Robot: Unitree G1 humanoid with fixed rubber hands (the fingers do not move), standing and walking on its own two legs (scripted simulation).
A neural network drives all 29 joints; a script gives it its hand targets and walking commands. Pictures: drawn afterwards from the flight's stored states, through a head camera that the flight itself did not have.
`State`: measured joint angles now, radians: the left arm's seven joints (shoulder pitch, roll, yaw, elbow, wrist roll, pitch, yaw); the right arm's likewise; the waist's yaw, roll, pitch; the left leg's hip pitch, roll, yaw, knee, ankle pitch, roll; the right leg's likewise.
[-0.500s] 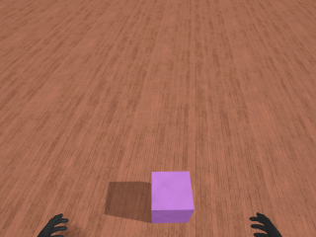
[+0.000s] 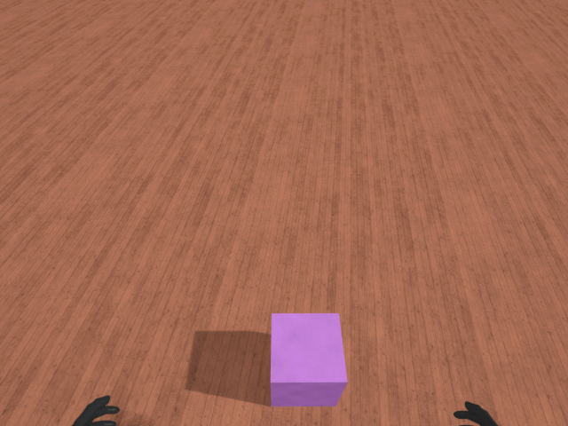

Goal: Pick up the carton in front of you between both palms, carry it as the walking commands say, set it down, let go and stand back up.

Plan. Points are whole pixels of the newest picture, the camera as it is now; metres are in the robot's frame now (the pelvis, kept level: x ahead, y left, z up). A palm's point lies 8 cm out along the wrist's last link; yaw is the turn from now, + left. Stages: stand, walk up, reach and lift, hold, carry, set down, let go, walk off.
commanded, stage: stand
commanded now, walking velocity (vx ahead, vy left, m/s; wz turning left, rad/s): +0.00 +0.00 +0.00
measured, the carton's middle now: (304, 360) +0.44 -0.06 -0.65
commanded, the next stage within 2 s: none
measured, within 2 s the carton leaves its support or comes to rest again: neither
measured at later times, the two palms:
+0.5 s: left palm out of the picture +0.08 +0.30 -0.10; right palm out of the picture +0.08 -0.30 -0.10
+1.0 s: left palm out of the picture +0.07 +0.31 -0.10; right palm out of the picture +0.07 -0.31 -0.10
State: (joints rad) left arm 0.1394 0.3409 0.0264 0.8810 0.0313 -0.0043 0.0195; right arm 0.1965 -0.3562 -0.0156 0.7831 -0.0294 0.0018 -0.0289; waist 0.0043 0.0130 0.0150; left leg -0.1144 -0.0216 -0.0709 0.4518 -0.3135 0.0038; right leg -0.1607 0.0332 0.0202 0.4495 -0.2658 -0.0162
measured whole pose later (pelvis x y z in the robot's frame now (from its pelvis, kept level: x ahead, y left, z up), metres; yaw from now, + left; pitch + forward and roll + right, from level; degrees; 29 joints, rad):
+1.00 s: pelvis -0.02 +0.00 +0.01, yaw +0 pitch -2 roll +0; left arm 0.11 0.38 0.00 1.05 0.02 -0.01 0.01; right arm 0.15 -0.39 0.01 0.99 -0.01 -0.01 -0.02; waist 0.01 0.01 0.03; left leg -0.08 -0.02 -0.06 0.35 -0.22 0.00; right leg -0.13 0.03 0.03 0.35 -0.18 -0.01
